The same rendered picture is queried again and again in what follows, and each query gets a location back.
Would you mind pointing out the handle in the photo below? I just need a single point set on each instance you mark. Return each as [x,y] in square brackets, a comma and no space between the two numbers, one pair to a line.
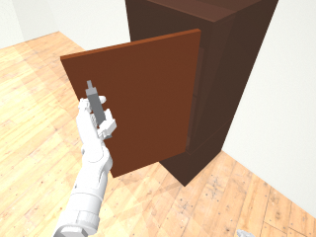
[96,104]

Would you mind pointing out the robot left forearm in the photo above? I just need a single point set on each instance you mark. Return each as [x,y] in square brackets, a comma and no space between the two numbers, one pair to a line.
[81,215]

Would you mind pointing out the left robot hand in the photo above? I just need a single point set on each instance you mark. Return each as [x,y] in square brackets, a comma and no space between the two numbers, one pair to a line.
[87,123]

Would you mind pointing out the cupboard door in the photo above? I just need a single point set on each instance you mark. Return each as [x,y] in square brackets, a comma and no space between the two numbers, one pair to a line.
[148,85]

